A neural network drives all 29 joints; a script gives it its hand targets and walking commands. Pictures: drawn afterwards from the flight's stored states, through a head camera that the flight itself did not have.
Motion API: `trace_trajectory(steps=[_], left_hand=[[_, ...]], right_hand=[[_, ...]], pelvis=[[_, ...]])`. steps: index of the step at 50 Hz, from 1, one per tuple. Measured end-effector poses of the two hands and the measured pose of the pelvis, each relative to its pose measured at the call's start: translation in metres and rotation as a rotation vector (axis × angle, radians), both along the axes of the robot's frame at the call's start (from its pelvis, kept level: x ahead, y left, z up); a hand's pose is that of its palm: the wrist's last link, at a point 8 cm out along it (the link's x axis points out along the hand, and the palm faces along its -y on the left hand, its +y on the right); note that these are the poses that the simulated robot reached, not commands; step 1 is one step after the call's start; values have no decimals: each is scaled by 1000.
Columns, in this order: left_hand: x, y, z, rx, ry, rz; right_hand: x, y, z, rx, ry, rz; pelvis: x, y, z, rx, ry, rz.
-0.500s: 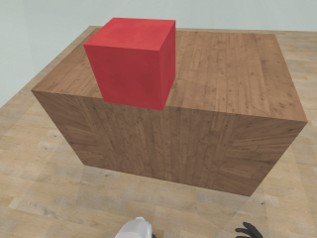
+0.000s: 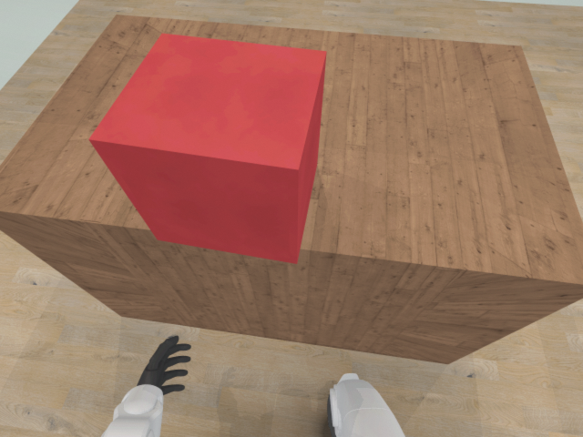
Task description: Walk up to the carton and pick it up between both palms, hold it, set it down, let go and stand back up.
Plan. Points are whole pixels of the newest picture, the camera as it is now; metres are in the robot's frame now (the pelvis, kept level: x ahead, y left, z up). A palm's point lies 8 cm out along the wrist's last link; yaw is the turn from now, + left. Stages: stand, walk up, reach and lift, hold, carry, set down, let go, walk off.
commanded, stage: walk up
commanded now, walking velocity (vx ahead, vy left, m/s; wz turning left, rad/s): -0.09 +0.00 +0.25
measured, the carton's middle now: (233, 155) +0.52 +0.07 +0.04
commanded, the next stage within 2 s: none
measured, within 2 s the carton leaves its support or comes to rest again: neither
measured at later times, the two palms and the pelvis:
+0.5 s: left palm out of the picture -0.05 +0.29 -0.12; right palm (449, 392) +0.17 -0.24 -0.14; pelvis -0.02 +0.02 -0.01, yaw +5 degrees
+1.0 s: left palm out of the picture -0.11 +0.32 -0.14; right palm out of the picture -0.08 -0.13 -0.14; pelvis -0.10 +0.08 +0.00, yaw +1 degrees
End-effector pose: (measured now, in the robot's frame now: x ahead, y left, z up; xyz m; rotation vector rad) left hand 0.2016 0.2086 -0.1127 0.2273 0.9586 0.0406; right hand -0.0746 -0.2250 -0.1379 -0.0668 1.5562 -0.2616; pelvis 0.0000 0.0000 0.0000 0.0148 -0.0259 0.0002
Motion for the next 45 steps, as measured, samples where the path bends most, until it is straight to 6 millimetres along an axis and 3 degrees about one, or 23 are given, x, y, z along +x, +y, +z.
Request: trace_trajectory(steps=[4, 9, 12, 17, 20, 22, 24, 27, 29, 32, 38, 41, 45], left_hand=[[6, -19, -12, -4, 54, 12], [-21, -24, -11, -2, 95, 97], [-60, -9, -5, 34, 145, 203], [-149, 30, 1, 130, 321, 296], [-197, 51, 4, 159, 404, 329], [-223, 64, 4, 163, 434, 345], [-242, 76, 0, 155, 447, 352], [-261, 93, -16, 117, 439, 353], [-267, 104, -33, 76, 419, 347], [-274, 113, -51, 17, 409, 323], [-268, 112, -38, -92, 358, 305], [-276, 113, -34, -93, 359, 278], [-293, 115, -35, -56, 405, 259]], right_hand=[[30, -6, -16, 27, -15, 2], [91, -20, -30, 48, -55, 73], [136, -34, -30, 44, -98, 165], [219, -50, -18, -14, -289, 247], [247, -46, -9, -39, -386, 277], [253, -38, -5, -49, -416, 297], [250, -25, -3, -55, -422, 314], [228, -1, -4, -60, -399, 338], [205, 17, -5, -69, -379, 346], [155, 47, 6, -58, -334, 340], [57, 78, 27, -49, -190, 279], [32, 88, 26, -28, -179, 235], [16, 99, 15, -5, -213, 191]], pelvis=[[26, -12, -9, 9, 5, 1], [35, -20, -8, 15, -23, 57], [35, -19, -3, 40, -29, 82], [22, -12, 0, 64, -20, 72], [9, -4, -1, 61, -10, 72], [0, 4, -2, 53, -3, 76], [-11, 12, -5, 40, 3, 80], [-28, 28, -12, 9, 9, 85], [-40, 41, -19, -15, 8, 92], [-58, 52, -15, 23, -31, 55], [-74, 72, 11, -67, -9, 77], [-81, 80, 15, -52, -1, 60], [-90, 85, 10, -7, 8, 44]])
